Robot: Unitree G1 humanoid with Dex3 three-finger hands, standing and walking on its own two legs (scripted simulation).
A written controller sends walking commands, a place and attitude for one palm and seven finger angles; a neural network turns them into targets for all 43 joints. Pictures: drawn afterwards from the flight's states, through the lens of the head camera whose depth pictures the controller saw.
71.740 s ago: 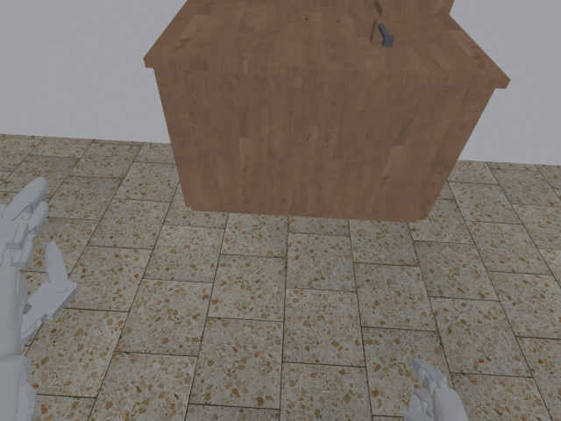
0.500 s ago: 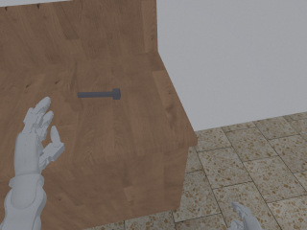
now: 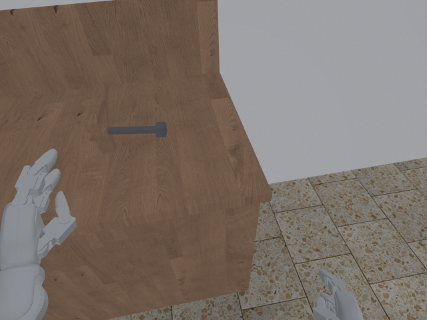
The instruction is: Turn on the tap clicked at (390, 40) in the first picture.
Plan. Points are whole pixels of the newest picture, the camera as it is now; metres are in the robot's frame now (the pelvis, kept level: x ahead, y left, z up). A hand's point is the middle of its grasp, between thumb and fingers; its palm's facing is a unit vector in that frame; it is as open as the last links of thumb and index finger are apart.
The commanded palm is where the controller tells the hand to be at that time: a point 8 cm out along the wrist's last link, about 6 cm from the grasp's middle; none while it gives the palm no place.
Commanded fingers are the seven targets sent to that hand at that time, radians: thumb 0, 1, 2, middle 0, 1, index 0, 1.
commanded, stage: step back with the hand held close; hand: left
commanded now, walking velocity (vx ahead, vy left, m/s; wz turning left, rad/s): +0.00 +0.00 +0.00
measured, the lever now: (160, 129) +0.53 +0.21 +0.08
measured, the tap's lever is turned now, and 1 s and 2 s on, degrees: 79 79 79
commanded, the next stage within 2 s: stop stepping back and stand still in 1.36 s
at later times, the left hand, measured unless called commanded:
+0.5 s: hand (59, 239) +0.18 +0.25 +0.14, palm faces +0.32 -0.83 -0.46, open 7.4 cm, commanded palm +0.13 +0.29 +0.17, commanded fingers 0.00 0.90 0.90 -0.20 -0.30 -0.20 -0.30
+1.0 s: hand out of the picture +0.09 +0.28 +0.14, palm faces +0.46 -0.79 -0.41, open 7.4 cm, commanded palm +0.04 +0.32 +0.17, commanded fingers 0.00 0.90 0.90 -0.20 -0.30 -0.20 -0.30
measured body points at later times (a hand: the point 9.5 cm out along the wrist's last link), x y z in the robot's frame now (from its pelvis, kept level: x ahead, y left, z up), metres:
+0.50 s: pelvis -0.04 +0.02 -0.01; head -0.02 +0.00 +0.44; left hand +0.16 +0.29 +0.17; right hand +0.13 -0.24 -0.10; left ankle -0.01 +0.11 -0.75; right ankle +0.02 -0.09 -0.75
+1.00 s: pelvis -0.11 +0.03 -0.02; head -0.09 +0.03 +0.43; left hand +0.06 +0.32 +0.17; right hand +0.08 -0.20 -0.11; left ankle -0.03 +0.12 -0.74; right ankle -0.02 -0.09 -0.75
